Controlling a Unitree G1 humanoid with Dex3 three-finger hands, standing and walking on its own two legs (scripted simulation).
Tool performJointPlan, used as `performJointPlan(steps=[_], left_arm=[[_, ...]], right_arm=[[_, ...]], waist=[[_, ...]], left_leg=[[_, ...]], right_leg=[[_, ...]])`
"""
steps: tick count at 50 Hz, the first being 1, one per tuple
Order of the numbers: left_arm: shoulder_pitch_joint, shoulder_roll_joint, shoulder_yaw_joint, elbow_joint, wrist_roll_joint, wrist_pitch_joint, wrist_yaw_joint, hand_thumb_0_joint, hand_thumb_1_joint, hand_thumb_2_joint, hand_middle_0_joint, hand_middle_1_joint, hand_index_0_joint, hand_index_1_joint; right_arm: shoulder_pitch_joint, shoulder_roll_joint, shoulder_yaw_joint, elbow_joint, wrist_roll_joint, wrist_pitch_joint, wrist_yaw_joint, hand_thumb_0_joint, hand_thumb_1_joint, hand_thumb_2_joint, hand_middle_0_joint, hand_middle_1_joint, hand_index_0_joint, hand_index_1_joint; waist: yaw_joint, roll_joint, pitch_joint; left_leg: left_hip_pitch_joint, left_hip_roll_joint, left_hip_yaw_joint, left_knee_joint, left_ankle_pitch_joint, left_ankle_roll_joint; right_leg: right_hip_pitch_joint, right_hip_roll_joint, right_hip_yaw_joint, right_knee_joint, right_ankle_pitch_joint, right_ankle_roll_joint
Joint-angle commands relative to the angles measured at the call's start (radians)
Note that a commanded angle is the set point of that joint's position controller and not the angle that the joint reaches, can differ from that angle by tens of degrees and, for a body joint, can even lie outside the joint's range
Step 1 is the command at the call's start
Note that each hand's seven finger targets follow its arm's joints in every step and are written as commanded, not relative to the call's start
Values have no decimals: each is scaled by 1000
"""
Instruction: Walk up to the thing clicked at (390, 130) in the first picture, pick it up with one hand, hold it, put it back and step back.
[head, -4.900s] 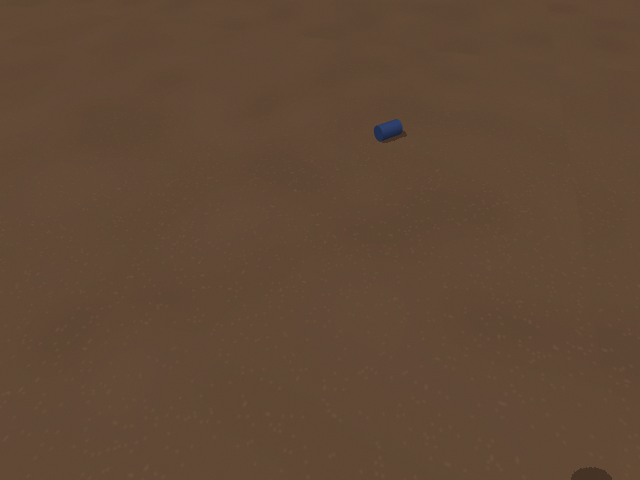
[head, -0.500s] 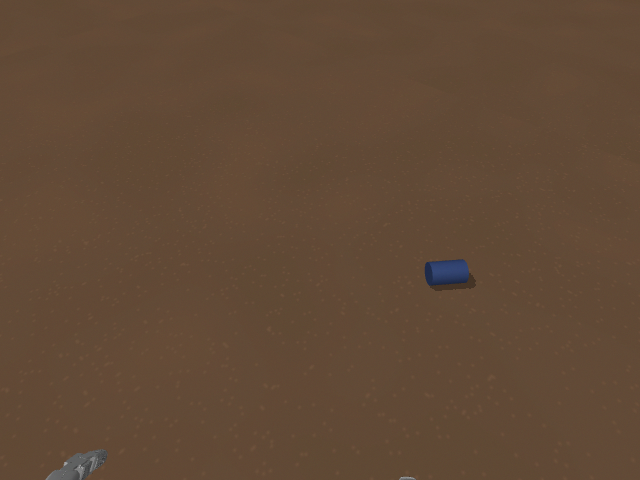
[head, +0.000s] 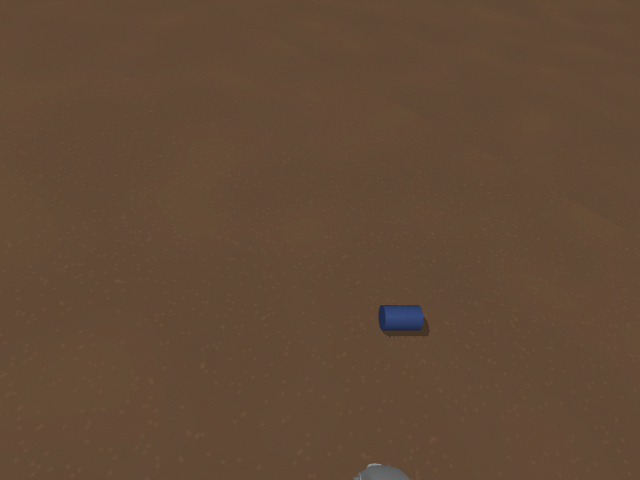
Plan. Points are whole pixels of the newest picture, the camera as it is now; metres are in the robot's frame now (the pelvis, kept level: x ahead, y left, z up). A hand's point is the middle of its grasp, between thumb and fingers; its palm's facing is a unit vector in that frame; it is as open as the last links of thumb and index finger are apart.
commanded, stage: walk up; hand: left
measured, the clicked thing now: (400, 317) +0.77 -0.34 -0.71
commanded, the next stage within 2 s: none
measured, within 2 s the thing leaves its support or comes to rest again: neither
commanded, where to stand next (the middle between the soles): +0.43 -0.55 m, yaw +5 degrees
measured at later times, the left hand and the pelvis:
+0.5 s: hand (253, 468) +0.18 +0.09 -0.14, palm faces +0.03 -0.93 -0.36, open 7.4 cm; pelvis +0.13 -0.19 +0.00, yaw +2 degrees
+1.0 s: hand (377, 385) +0.31 -0.09 -0.15, palm faces +0.01 -0.92 -0.40, open 7.4 cm; pelvis +0.23 -0.40 -0.03, yaw +1 degrees
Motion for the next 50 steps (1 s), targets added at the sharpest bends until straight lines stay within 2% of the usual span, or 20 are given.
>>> performJointPlan(steps=[1, 6, 10, 11, 12, 13, 17, 21, 24, 25, 26, 27, 28, 33, 41, 45, 46, 47, 48, 50], left_arm=[[-42, 186, 68, -95, -1, -19, -10, 0, 900, 900, -200, -300, -200, -300], [-103, 190, 79, -89, -6, -19, -23, 0, 900, 900, -200, -300, -200, -300], [157, 245, 120, 22, 0, -38, -5, 0, 900, 900, -200, -300, -200, -300], [213, 345, 141, 17, 21, -47, 10, 0, 900, 900, -200, -300, -200, -300], [118, 387, 127, -32, 5, -57, 22, 0, 900, 900, -200, -300, -200, -300], [39, 374, 123, -62, -11, -58, 32, 0, 900, 900, -200, -300, -200, -300], [-56, 253, 85, -78, -12, -68, 45, 0, 900, 900, -200, -300, -200, -300], [-63, 207, 57, -125, 2, -68, 46, 0, 900, 900, -200, -300, -200, -300], [-155, 184, 35, -174, -6, -52, 38, 0, 900, 900, -200, -300, -200, -300], [-139, 135, 18, -194, -12, -51, 36, 0, 900, 900, -200, -300, -200, -300], [-88, 73, 4, -201, -13, -49, 36, 0, 900, 900, -200, -300, -200, -300], [-34, 132, 24, -177, -3, -22, 41, 0, 900, 900, -200, -300, -200, -300], [24, 229, 50, -148, 2, -4, 43, 0, 900, 900, -200, -300, -200, -300], [42, 217, 72, -91, 5, -6, 24, 0, 900, 900, -200, -300, -200, -300], [-65, 198, 81, -109, 1, 0, -9, 0, 900, 900, -200, -300, -200, -300], [168, 205, 108, -10, 3, -12, 5, 0, 900, 900, -200, -300, -200, -300], [269, 267, 125, 18, 22, -20, 17, 0, 900, 900, -200, -300, -200, -300], [216, 362, 130, -30, 21, -36, 30, 0, 900, 900, -200, -300, -200, -300], [56, 407, 128, -87, 7, -44, 40, 0, 900, 900, -200, -300, -200, -300], [-1, 324, 106, -87, -4, -48, 51, 0, 900, 900, -200, -300, -200, -300]], right_arm=[[50, -367, -107, -42, -11, -20, -18, 0, -900, -900, 200, 300, 200, 300], [17, -412, -119, -41, -15, -7, -16, 0, -900, -900, 200, 300, 200, 300], [-61, -308, -80, -35, -25, 28, -29, 0, -900, -900, 200, 300, 200, 300], [-46, -191, -41, -52, -11, 34, -31, 0, -900, -900, 200, 300, 200, 300], [-101, -248, -58, -78, 5, 38, -45, 0, -900, -900, 200, 300, 200, 300], [-84, -280, -63, -47, 15, 34, -49, 0, -900, -900, 200, 300, 200, 300], [69, -274, -51, 68, 15, 13, -31, 0, -900, -900, 200, 300, 200, 300], [91, -237, -51, 52, 9, 5, -27, 0, -900, -900, 200, 300, 200, 300], [241, -234, -65, 78, 7, -7, -38, 0, -900, -900, 200, 300, 200, 300], [302, -281, -85, 85, -3, -10, -50, 0, -900, -900, 200, 300, 200, 300], [315, -384, -115, 64, -22, -11, -63, 0, -900, -900, 200, 300, 200, 300], [251, -410, -121, 15, -19, -5, -74, 0, -900, -900, 200, 300, 200, 300], [156, -443, -125, -16, 19, -1, -76, 0, -900, -900, 200, 300, 200, 300], [32, -332, -91, -20, -8, -7, -53, 0, -900, -900, 200, 300, 200, 300], [21, -419, -125, -24, -28, 4, -38, 0, -900, -900, 200, 300, 200, 300], [-86, -361, -102, -17, -36, 36, -37, 0, -900, -900, 200, 300, 200, 300], [-62, -260, -73, -19, -36, 51, -41, 0, -900, -900, 200, 300, 200, 300], [-89, -200, -51, -65, -9, 49, -48, 0, -900, -900, 200, 300, 200, 300], [-114, -261, -74, -63, 1, 48, -65, 0, -900, -900, 200, 300, 200, 300], [-45, -299, -74, 18, 14, 35, -51, 0, -900, -900, 200, 300, 200, 300]], waist=[[-20, 292, -12], [-21, 324, -27], [141, 74, -126], [190, -266, -78], [155, -243, -31], [106, -131, -14], [31, -104, -28], [33, -83, -37], [-66, -5, -93], [-105, 117, -132], [-96, 337, -150], [-55, 200, -137], [-34, 138, -115], [20, 214, 13], [-17, 334, -29], [128, 189, -94], [185, -91, -79], [171, -288, -12], [110, -172, 37], [57, -40, 49]], left_leg=[[39, 248, -255, -297, -171, 187], [-19, 252, -213, -250, -223, 162], [-272, 131, -16, 222, -217, 84], [-498, -11, 46, 544, -346, 41], [-566, -40, -87, 633, -379, 24], [-523, 16, -153, 654, -294, 26], [-336, 42, -66, 420, -217, 16], [-182, -1, -17, 207, -161, 24], [161, -27, -8, -28, 120, 28], [319, 33, -118, -122, 150, 29], [418, 272, -545, -246, -5, 96], [348, 417, -807, -345, -254, 152], [277, 473, -836, -368, -355, 221], [-11, 279, -388, -307, -268, 180], [-49, 258, -259, -233, -334, 174], [-247, 152, -71, 100, -333, 96], [-392, 56, 37, 431, -379, 60], [-608, -92, -32, 624, -426, 20], [-561, -4, -163, 667, -354, 15], [-487, 35, -161, 613, -238, 22]], right_leg=[[-88, -63, -8, -109, 25, 23], [11, -60, -68, -250, 33, 6], [474, 37, -141, -451, -11, -14], [484, -139, 207, -699, -285, -61], [399, -273, 519, -876, -323, -170], [363, -280, 504, -872, -309, -194], [304, -157, 161, -675, 45, -242], [262, -172, 115, -648, 289, -279], [99, -124, 6, -499, 236, -218], [15, -68, -43, -333, 214, -161], [-172, 56, -95, -99, -40, -83], [-216, 82, 34, 46, -143, -47], [-228, 47, 91, 154, -158, -29], [-102, -18, 71, 74, -14, -1], [-19, -49, -46, -172, -60, 11], [363, 55, -178, -412, -6, -2], [432, 21, -79, -553, -169, -21], [356, -212, 473, -832, -326, -115], [281, -299, 605, -908, -430, -210], [254, -218, 381, -765, -307, -210]])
